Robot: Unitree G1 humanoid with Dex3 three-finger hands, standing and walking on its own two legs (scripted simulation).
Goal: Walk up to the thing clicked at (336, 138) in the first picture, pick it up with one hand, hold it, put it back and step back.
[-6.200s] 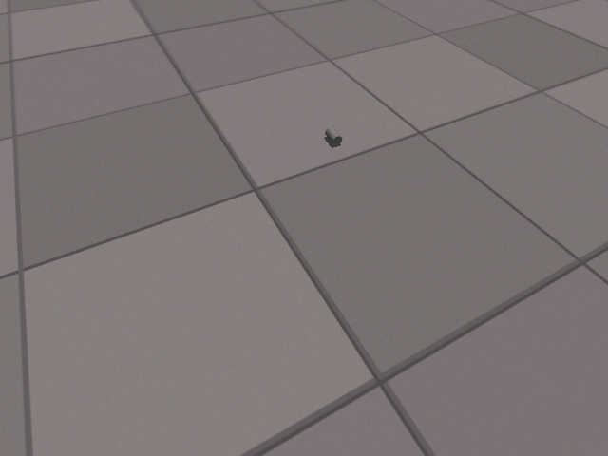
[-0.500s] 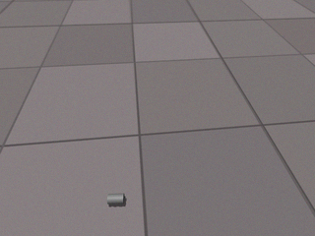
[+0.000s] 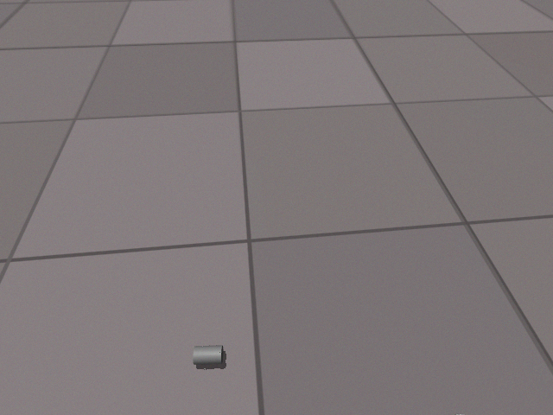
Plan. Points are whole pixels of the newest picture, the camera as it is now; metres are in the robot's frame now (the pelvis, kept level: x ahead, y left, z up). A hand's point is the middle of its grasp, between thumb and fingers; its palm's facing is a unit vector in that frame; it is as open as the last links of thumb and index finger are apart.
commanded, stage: walk up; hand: left
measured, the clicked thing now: (208, 354) +0.44 +0.24 -0.75
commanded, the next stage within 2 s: stand in 0.46 s
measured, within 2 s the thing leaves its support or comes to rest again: neither
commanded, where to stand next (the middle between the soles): +0.07 -0.02 m, yaw +2 degrees
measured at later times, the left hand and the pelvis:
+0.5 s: hand out of the picture +0.08 +0.24 -0.16, palm faces +0.00 -0.95 -0.32, open 7.4 cm; pelvis +0.00 -0.01 +0.00, yaw +0 degrees
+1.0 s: hand out of the picture +0.08 +0.25 -0.15, palm faces +0.00 -0.94 -0.35, open 7.4 cm; pelvis +0.00 -0.01 +0.00, yaw +1 degrees
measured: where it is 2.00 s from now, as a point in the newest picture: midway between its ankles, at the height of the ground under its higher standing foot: outside the picture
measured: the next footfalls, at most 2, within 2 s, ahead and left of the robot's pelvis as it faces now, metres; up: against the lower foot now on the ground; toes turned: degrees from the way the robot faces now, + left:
none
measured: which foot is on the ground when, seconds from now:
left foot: down 0.00-1.00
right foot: down 0.00-1.00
